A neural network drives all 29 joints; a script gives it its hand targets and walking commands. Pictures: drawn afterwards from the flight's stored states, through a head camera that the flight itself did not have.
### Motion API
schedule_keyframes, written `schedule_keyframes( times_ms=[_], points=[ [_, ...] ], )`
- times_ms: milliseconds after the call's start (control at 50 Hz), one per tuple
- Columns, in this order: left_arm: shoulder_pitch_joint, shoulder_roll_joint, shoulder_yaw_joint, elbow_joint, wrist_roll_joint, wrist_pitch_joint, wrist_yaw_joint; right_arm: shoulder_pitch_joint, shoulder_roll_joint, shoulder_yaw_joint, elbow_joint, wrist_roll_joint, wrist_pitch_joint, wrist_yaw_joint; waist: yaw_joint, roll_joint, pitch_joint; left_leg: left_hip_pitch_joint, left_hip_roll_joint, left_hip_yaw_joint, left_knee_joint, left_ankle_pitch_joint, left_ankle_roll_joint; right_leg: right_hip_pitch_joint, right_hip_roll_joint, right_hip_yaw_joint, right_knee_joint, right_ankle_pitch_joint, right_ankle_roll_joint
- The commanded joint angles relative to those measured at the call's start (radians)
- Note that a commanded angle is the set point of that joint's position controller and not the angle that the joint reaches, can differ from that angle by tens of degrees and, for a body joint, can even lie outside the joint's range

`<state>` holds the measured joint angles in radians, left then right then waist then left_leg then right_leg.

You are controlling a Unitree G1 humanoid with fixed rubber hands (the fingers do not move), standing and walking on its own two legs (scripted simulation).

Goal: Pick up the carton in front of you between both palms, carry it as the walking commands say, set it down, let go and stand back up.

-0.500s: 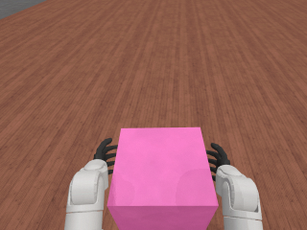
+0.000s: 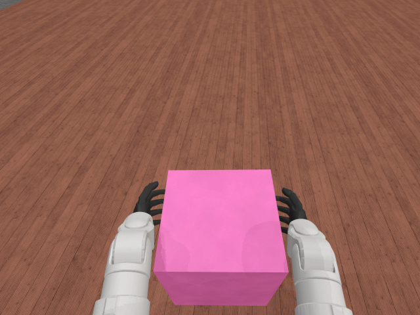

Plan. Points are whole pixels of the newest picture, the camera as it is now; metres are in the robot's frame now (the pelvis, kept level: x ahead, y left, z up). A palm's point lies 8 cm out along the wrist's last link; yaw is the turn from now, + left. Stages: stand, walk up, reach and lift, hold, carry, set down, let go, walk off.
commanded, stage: carry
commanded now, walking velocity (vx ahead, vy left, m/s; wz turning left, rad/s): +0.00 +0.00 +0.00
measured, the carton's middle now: (219, 241) +0.30 +0.00 -0.04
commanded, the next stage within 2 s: hold in 0.76 s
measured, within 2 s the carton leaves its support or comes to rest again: neither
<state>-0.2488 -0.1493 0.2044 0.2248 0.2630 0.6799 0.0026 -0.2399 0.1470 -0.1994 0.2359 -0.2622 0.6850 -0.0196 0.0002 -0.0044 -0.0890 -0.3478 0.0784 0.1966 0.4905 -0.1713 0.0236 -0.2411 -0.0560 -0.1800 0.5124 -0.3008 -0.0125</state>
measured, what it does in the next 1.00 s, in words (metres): stands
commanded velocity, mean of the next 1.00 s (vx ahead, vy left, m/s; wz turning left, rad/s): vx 0.00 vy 0.00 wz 0.00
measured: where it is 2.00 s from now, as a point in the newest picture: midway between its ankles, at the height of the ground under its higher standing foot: outside the picture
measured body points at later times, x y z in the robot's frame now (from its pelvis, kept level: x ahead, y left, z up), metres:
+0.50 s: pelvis +0.00 -0.01 +0.00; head -0.02 -0.01 +0.45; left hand +0.31 +0.14 +0.03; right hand +0.30 -0.16 +0.03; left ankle +0.05 +0.11 -0.74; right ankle -0.02 -0.10 -0.74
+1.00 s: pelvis -0.01 +0.00 +0.01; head -0.03 +0.00 +0.46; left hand +0.31 +0.10 +0.04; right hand +0.26 -0.20 +0.03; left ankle +0.05 +0.13 -0.74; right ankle -0.02 -0.10 -0.74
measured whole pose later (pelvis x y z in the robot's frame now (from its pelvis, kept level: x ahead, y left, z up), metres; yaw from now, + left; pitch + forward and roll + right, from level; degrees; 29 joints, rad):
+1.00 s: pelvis -0.01 +0.00 +0.01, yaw -8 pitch -7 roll +0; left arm -0.21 -0.14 0.16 0.17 0.25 0.71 0.01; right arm -0.20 0.14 -0.17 0.19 -0.25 0.71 -0.02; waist -0.01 0.00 0.06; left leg -0.11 0.03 0.00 0.38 -0.15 -0.03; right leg -0.05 0.01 -0.05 0.39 -0.22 -0.03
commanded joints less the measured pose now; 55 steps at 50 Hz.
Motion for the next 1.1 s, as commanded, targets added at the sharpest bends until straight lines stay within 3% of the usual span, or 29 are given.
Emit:
schedule_keyframes(
  times_ms=[0,140,740,760,780,800,820,860,880,900,980,1080],
  points=[
    [-0.397,-0.917,-0.555,-0.053,-0.238,-0.03,-0.207,-0.473,0.898,0.561,-0.105,0.262,-0.048,0.23,0.001,0.011,-0.261,0.166,0.102,-0.122,-0.049,0.153,-0.006,0.022,-0.109,0.109,-0.088,0.135,-0.011],
    [-0.35,-0.885,-0.577,-0.098,-0.252,0.028,-0.201,-0.421,0.866,0.578,-0.151,0.276,0.011,0.222,0.001,0.007,-0.254,0.16,0.105,-0.119,-0.036,0.183,-0.006,0.018,-0.112,0.106,-0.075,0.185,-0.008],
    [-0.37,-0.886,-0.576,-0.102,-0.257,0.025,-0.203,-0.441,0.871,0.588,-0.158,0.281,0.011,0.221,0.001,0.0,-0.241,0.153,0.101,-0.11,-0.03,0.149,-0.018,0.012,-0.114,0.113,-0.087,0.199,-0.018],
    [-0.274,-0.9,-0.552,-0.131,-0.251,0.032,-0.207,-0.354,0.894,0.558,-0.138,0.267,0.008,0.228,0.013,-0.082,-0.105,0.417,-0.18,-0.249,-0.052,0.324,0.007,0.023,0.093,0.291,-0.162,0.443,-0.028],
    [-0.304,-0.858,-0.558,-0.163,-0.246,0.017,-0.204,-0.355,0.878,0.548,-0.153,0.251,-0.015,0.214,-0.008,-0.091,-0.15,0.462,-0.16,-0.278,-0.049,0.381,0.009,0.034,0.09,0.307,-0.166,0.465,-0.033],
    [-0.307,-0.871,-0.559,-0.171,-0.244,0.014,-0.209,-0.326,0.851,0.528,-0.148,0.22,-0.019,0.206,-0.006,-0.031,-0.152,0.359,-0.16,-0.282,-0.071,0.393,0.0,0.179,0.101,0.3,-0.153,0.537,-0.026],
    [-0.325,-0.85,-0.577,-0.175,-0.259,0.01,-0.216,-0.301,0.842,0.494,-0.134,0.207,-0.029,0.191,-0.032,-0.034,-0.168,0.336,-0.164,-0.283,-0.079,0.393,-0.006,0.263,0.101,0.296,-0.171,0.515,-0.027],
    [-0.347,-0.863,-0.589,-0.172,-0.266,0.002,-0.218,-0.339,0.842,0.501,-0.138,0.206,-0.035,0.188,-0.028,-0.003,-0.17,0.325,-0.178,-0.276,-0.102,0.332,-0.02,0.304,0.107,0.293,-0.164,0.527,-0.011],
    [-0.365,-0.85,-0.59,-0.166,-0.267,-0.001,-0.223,-0.353,0.85,0.502,-0.129,0.209,-0.035,0.188,-0.023,-0.026,-0.165,0.308,-0.176,-0.274,-0.112,0.252,-0.021,0.322,0.109,0.289,-0.182,0.427,-0.01],
    [-0.359,-0.859,-0.586,-0.15,-0.258,-0.001,-0.222,-0.38,0.852,0.521,-0.142,0.217,-0.034,0.194,-0.015,-0.007,-0.141,0.291,-0.18,-0.269,-0.119,0.221,-0.021,0.311,0.107,0.29,-0.176,0.417,-0.005],
    [-0.322,-0.874,-0.513,-0.076,-0.206,-0.001,-0.204,-0.472,0.874,0.565,-0.14,0.261,-0.021,0.23,0.044,-0.022,-0.105,0.326,-0.182,-0.264,-0.13,0.136,0.003,0.226,0.105,0.284,-0.185,0.305,0.016],
    [-0.411,-0.908,-0.454,0.005,-0.181,0.001,-0.212,-0.566,0.875,0.513,-0.046,0.248,-0.022,0.265,0.047,-0.02,-0.033,0.363,-0.169,-0.256,-0.134,0.028,0.006,0.093,0.106,0.275,-0.196,0.104,0.0]
  ],
)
